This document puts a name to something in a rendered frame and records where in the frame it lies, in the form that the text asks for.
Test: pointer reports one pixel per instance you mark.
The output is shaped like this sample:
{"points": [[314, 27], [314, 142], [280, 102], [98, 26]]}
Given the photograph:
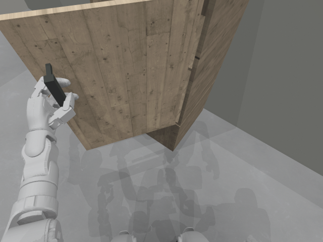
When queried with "robot right thigh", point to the robot right thigh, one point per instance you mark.
{"points": [[192, 236]]}

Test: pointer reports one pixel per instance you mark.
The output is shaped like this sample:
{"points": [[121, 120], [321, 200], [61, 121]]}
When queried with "robot left forearm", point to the robot left forearm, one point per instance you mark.
{"points": [[37, 199]]}

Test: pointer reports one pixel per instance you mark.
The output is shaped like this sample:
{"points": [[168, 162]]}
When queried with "robot left upper arm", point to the robot left upper arm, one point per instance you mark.
{"points": [[47, 230]]}

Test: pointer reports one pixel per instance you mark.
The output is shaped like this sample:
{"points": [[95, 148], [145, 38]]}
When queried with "cupboard door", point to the cupboard door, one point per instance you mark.
{"points": [[127, 60]]}

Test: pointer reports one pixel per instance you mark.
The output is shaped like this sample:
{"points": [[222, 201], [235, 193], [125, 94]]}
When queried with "robot left hand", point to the robot left hand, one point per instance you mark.
{"points": [[39, 110]]}

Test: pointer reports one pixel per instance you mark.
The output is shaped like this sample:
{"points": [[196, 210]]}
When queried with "robot left shin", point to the robot left shin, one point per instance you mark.
{"points": [[123, 232]]}

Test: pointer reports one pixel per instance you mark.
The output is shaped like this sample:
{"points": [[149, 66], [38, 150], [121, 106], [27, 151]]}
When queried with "handle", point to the handle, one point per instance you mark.
{"points": [[53, 86]]}

